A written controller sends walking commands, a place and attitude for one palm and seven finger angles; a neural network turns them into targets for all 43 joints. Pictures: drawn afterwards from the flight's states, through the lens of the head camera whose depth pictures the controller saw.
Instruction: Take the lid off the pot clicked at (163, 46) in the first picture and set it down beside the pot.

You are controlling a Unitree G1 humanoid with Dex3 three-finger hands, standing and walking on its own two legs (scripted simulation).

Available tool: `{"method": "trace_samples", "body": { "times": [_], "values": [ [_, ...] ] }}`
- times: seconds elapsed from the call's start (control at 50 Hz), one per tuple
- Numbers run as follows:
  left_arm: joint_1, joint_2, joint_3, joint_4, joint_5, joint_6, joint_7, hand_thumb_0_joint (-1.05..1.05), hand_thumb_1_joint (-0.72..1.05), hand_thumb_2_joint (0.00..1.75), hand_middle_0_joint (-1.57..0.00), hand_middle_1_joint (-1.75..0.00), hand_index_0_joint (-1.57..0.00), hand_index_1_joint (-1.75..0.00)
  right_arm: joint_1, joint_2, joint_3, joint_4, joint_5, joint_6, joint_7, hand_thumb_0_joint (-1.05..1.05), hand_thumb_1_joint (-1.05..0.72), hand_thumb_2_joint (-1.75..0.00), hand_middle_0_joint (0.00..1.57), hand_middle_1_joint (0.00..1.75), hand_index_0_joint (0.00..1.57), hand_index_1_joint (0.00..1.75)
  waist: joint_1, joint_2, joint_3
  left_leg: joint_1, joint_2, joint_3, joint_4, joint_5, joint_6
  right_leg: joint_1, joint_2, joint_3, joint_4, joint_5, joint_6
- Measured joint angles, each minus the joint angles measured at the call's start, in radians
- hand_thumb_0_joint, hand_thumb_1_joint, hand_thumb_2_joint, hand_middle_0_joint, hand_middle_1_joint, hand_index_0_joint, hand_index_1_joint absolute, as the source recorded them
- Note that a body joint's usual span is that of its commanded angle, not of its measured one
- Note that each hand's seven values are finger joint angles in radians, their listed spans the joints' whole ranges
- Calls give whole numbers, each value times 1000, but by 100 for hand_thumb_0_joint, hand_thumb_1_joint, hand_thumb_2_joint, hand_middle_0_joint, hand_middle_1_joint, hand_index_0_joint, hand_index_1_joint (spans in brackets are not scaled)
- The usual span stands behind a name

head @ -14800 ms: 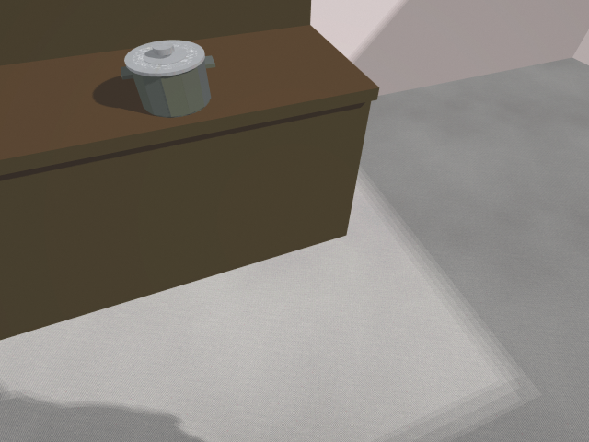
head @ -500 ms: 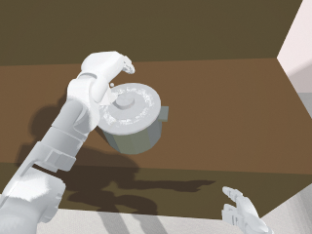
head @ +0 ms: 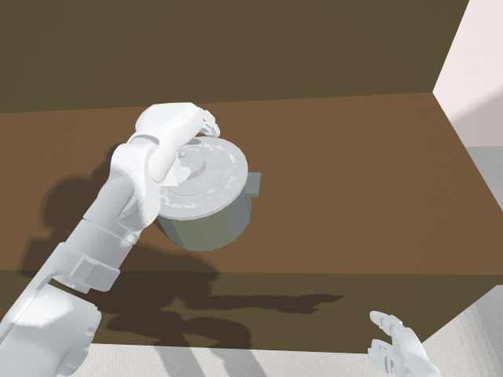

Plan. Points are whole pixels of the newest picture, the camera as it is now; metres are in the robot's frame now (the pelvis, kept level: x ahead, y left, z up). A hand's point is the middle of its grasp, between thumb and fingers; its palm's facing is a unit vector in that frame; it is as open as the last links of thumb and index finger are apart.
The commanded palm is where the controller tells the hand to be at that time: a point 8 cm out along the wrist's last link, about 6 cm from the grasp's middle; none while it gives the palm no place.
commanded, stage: move the open hand above the knob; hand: left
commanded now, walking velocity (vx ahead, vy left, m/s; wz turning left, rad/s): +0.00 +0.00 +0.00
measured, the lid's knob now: (190, 165) +0.44 +0.14 +0.10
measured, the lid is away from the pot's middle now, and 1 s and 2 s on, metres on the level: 0.00 0.00 0.00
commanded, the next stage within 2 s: lower the open fingers around the knob in 1.50 s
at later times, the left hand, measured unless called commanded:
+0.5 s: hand (170, 161) +0.39 +0.14 +0.16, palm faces -0.14 -0.10 -0.98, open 10.1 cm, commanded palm +0.37 +0.14 +0.23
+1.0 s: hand (174, 140) +0.42 +0.14 +0.18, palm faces -0.08 -0.09 -0.99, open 10.0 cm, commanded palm +0.37 +0.14 +0.23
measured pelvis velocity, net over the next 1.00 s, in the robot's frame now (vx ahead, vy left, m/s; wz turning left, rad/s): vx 0.00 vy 0.00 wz -0.01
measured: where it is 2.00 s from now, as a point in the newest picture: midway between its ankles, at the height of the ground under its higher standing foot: outside the picture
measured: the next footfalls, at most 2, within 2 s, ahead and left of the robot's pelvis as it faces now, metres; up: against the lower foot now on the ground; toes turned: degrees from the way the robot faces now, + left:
none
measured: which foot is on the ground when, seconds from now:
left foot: down 0.00-1.00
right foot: down 0.00-1.00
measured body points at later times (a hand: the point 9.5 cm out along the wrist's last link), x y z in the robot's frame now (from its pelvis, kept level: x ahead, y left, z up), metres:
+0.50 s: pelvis +0.00 +0.00 +0.00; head +0.02 -0.04 +0.45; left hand +0.39 +0.15 +0.21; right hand +0.22 -0.20 -0.10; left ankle +0.00 +0.11 -0.74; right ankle -0.01 -0.12 -0.74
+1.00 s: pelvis +0.00 +0.00 +0.00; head +0.02 -0.04 +0.45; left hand +0.41 +0.14 +0.23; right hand +0.19 -0.22 -0.12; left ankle +0.00 +0.11 -0.74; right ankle -0.01 -0.12 -0.74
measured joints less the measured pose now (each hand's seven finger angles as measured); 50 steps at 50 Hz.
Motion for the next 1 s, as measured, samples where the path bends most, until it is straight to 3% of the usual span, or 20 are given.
{"method": "trace_samples", "body": {
  "times": [0.14, 0.26, 0.34, 0.46, 0.6, 0.66, 0.72, 0.82, 0.9, 1.0],
  "values": [
    [-22, 5, 65, 51, -13, 19, 22, 0, -32, 151, -85, -8, -86, -9, -4, -2, 2, -7, 9, -4, 8, 1, -90, -90, 19, 30, 20, 30, 7, 0, -19, -5, 3, 1, -7, 3, -5, -7, 3, 1, -4, 1, -3],
    [61, 12, 22, -72, -11, 11, -16, 0, -32, 151, -85, -8, -86, -9, -27, 1, 1, -26, 3, 5, 14, 1, -90, -90, 19, 30, 20, 30, 12, 5, 0, 1, 4, -1, 2, -3, -2, 3, 4, -1, -3, 0, -1],
    [33, 35, 26, -79, -12, -5, 0, 0, -32, 151, -86, -8, -86, -9, -42, 7, 7, -16, 2, -8, 5, 1, -90, -90, 19, 30, 20, 30, 21, 1, 2, 4, 2, -2, 3, -2, -2, 6, 2, -2, -1, 0, -1],
    [9, -3, 38, -12, -12, 43, 8, 0, -32, 151, -85, -8, -86, -9, -43, 14, 11, -20, 12, 10, 23, 1, -90, -90, 19, 30, 20, 30, 30, 0, -20, -16, -3, -7, 4, 4, -1, -10, -2, -6, -1, 4, 1],
    [2, 1, -48, -61, 1, 7, 1, 0, -33, 151, -86, -8, -86, -9, -59, 24, 18, -6, 0, 1, 5, 1, -90, -90, 20, 30, 20, 30, 22, 0, 9, -9, -6, -7, 11, 3, 4, -1, -6, -6, 2, 5, 4],
    [-46, 7, -8, 13, -2, 2, 30, 0, -33, 151, -86, -8, -86, -9, -52, 29, 28, 7, 1, -4, -4, 1, -90, -90, 20, 30, 20, 30, 18, -3, -1, -9, -5, 0, 3, 6, 3, -7, -5, 1, 0, 8, 4],
    [-74, -11, 26, 84, -4, 32, 41, 0, -33, 151, -85, -8, -86, -9, -29, 28, 26, 7, 6, 4, 6, 1, -90, -90, 20, 30, 20, 30, 15, -3, -19, -19, -6, 2, -2, 10, 3, -19, -6, 2, -1, 9, 5],
    [-4, -33, 7, 23, -2, 41, 12, 0, -32, 151, -85, -8, -85, -9, -6, 15, 13, -4, 6, 24, 24, 1, -90, -90, 20, 30, 20, 30, 6, 4, -18, -18, -5, 2, 4, 3, 5, -15, -5, 2, -1, 6, 6],
    [5, -9, -22, -27, 3, 9, 7, 0, -32, 151, -85, -8, -86, -9, -7, 9, 9, 3, 0, 9, 4, 1, -90, -90, 20, 30, 20, 30, 4, 2, 2, -1, -4, 4, 5, -3, 6, 0, -3, 5, -1, 2, 6],
    [-41, 1, 39, 38, -8, 13, 38, 0, -33, 151, -86, -8, -86, -9, -5, 6, 11, 7, 4, -3, 0, 1, -90, -90, 19, 30, 20, 30, 5, -2, -9, -3, -1, 9, -6, 3, 2, -6, -1, 10, -5, 6, 3]
  ]
}}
